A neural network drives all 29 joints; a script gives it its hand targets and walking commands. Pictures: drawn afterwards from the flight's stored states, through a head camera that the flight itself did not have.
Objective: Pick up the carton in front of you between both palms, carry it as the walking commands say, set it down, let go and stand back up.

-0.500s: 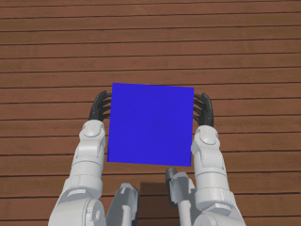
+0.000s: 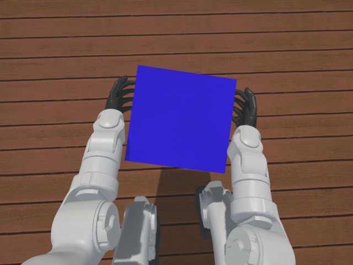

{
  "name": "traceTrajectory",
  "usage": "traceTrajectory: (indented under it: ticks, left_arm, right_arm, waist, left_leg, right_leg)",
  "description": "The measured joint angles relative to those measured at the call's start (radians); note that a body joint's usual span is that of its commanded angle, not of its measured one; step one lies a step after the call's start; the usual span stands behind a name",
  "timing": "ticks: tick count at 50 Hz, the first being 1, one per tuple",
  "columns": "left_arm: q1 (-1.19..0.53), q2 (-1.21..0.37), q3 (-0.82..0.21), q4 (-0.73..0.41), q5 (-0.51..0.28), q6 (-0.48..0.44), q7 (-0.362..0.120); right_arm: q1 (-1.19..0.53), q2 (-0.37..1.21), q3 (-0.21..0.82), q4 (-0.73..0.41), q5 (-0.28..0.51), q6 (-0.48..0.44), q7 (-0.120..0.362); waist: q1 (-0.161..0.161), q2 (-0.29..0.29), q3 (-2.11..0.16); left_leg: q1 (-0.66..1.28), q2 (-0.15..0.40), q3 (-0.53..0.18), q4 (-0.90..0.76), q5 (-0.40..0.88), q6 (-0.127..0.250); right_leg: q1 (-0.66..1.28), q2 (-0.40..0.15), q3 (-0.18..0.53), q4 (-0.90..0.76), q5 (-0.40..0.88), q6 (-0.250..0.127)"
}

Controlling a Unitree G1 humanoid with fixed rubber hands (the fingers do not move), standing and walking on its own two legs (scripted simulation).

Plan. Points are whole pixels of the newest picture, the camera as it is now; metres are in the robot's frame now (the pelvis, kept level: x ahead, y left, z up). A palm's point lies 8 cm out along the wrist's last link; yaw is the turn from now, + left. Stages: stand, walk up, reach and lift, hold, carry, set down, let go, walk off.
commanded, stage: set down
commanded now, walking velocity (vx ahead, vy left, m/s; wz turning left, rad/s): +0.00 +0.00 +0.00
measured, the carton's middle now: (178, 123) +0.45 -0.03 -0.18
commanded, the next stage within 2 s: none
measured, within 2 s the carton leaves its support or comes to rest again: rests again in 1.84 s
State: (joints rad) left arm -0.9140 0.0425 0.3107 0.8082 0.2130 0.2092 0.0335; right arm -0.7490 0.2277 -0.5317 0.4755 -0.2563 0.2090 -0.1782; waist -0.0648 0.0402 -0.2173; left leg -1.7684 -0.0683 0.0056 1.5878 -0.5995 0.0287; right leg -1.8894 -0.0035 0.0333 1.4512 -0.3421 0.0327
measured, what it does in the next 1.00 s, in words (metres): lowers itself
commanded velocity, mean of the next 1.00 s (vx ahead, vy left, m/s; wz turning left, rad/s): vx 0.00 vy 0.00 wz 0.00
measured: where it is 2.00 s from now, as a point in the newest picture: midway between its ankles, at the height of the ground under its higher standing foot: (179, 236)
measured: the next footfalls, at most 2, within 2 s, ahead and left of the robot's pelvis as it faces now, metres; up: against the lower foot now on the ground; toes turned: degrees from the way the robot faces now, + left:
none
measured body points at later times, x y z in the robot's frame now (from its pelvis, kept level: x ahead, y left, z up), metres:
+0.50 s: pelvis -0.03 -0.01 -0.11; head +0.30 +0.00 +0.20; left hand +0.52 +0.10 -0.25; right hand +0.43 -0.19 -0.25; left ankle +0.04 +0.10 -0.52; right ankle +0.13 -0.14 -0.52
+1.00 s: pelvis -0.03 +0.01 -0.16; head +0.32 +0.05 +0.12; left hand +0.53 +0.09 -0.34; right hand +0.47 -0.20 -0.30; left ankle +0.04 +0.10 -0.52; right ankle +0.13 -0.14 -0.52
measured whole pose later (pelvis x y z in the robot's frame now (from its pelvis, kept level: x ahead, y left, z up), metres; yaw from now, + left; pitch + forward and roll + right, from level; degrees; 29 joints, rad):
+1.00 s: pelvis -0.03 +0.01 -0.16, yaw -2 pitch +47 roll -5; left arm -1.42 0.32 -0.06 1.16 0.06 0.19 0.06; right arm -1.24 0.04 -0.67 0.85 -0.09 0.13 -0.15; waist -0.19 -0.05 0.07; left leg -2.28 -0.10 -0.01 2.15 -0.68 0.04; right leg -2.37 0.03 0.03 1.94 -0.38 0.09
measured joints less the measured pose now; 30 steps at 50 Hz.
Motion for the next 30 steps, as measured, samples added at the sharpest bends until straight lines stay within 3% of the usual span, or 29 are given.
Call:
traceTrajectory:
  ticks: [8, 26, 30]
  left_arm:
    - [-0.103, 0.049, -0.066, 0.049, -0.036, -0.002, 0.016]
    - [-0.403, 0.178, -0.185, 0.242, -0.082, -0.012, 0.019]
    - [-0.45, 0.228, -0.22, 0.288, -0.104, -0.022, 0.021]
  right_arm:
    - [-0.058, -0.019, -0.008, -0.001, 0.045, -0.007, -0.022]
    - [-0.26, -0.059, -0.064, 0.079, 0.098, -0.03, -0.057]
    - [-0.361, -0.088, -0.066, 0.142, 0.108, -0.018, -0.06]
  waist:
    - [-0.015, -0.009, 0.04]
    - [-0.048, -0.016, 0.235]
    - [-0.073, -0.028, 0.28]
  left_leg:
    - [-0.154, -0.019, -0.009, 0.138, -0.021, -0.008]
    - [-0.375, -0.034, -0.019, 0.39, -0.038, -0.019]
    - [-0.402, -0.03, -0.019, 0.438, -0.047, -0.017]
  right_leg:
    - [-0.148, 0.019, 0.02, 0.135, -0.025, 0.019]
    - [-0.361, 0.018, 0.004, 0.356, -0.02, 0.025]
    - [-0.389, 0.025, 0.001, 0.394, -0.019, 0.028]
